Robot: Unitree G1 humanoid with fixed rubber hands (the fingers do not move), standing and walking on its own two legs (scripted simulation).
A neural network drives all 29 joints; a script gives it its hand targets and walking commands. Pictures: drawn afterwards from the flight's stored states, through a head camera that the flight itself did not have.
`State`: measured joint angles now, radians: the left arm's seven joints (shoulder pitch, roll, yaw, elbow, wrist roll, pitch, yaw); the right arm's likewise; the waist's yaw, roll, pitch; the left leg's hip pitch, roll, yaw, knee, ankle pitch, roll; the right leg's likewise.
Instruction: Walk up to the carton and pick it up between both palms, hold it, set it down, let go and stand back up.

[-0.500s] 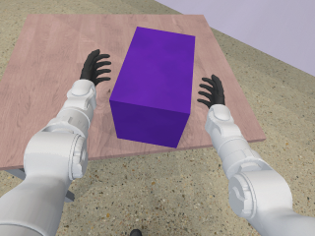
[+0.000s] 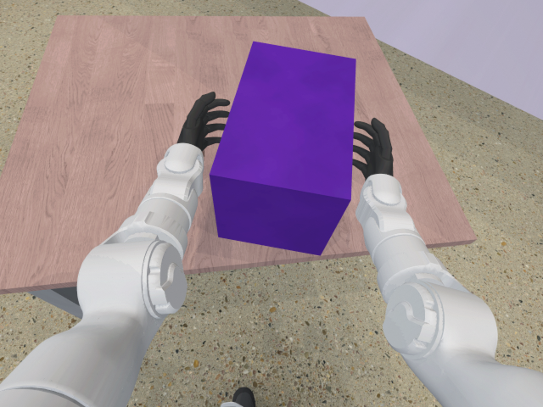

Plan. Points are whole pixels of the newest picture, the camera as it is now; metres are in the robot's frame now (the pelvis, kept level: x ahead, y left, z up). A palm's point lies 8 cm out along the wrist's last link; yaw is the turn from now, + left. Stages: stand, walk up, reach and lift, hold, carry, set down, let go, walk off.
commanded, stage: reach and lift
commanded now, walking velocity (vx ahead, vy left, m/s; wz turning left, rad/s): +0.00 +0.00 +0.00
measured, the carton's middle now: (286, 148) +0.52 +0.01 +0.02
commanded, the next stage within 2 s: none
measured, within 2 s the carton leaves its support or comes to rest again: neither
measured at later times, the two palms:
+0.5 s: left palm (194, 156) +0.44 +0.15 +0.08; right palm (379, 188) +0.41 -0.12 +0.07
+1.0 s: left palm (194, 157) +0.44 +0.15 +0.08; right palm (378, 191) +0.41 -0.12 +0.07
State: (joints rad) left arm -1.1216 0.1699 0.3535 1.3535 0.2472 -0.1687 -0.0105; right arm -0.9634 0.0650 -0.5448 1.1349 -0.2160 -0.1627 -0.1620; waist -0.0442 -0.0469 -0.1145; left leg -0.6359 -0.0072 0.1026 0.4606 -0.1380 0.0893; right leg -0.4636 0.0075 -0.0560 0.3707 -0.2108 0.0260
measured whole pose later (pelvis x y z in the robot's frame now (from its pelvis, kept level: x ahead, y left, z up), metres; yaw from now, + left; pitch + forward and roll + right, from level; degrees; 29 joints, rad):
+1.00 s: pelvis +0.01 -0.01 +0.01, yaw +0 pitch +8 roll -1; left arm -0.96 -0.01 0.70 1.05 0.59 -0.06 -0.11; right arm -0.80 0.30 -0.86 0.86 -0.68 -0.17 -0.13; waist 0.01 -0.08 0.00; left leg -0.36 -0.02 0.12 0.35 -0.12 0.08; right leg -0.21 0.00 -0.04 0.28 -0.21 0.02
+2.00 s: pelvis +0.00 -0.02 +0.01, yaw -1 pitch +9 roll -2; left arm -0.93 0.03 0.51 1.09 0.39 -0.05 -0.04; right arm -0.74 0.20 -0.62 0.94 -0.47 -0.17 -0.18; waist 0.04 -0.08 -0.06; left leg -0.40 0.00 0.12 0.32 -0.08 0.07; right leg -0.26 0.02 -0.04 0.27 -0.17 0.00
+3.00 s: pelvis -0.01 -0.02 +0.01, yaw +0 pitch -2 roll -1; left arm -0.77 -0.04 0.35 0.58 0.34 0.39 0.02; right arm -0.72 0.07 -0.23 0.83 -0.04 0.06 -0.19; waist 0.00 -0.08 0.00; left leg -0.19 -0.01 0.12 0.31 -0.09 0.07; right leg -0.04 0.01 -0.05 0.26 -0.18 0.01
